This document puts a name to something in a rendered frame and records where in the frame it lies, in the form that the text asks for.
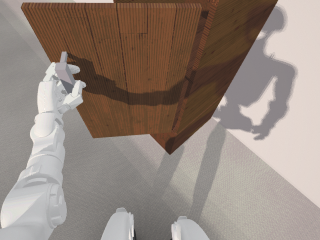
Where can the robot right shin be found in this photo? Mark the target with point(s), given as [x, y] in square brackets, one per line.
[181, 218]

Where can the robot left forearm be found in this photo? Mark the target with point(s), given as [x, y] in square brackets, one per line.
[46, 161]

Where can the left robot thigh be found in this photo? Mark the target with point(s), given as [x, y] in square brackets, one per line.
[119, 227]

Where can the cupboard door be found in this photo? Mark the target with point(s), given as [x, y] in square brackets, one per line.
[133, 58]

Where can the handle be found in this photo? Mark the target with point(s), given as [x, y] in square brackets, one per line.
[64, 73]

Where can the robot left upper arm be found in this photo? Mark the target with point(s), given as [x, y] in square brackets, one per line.
[32, 213]

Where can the left robot hand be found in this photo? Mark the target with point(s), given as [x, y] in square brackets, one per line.
[49, 93]

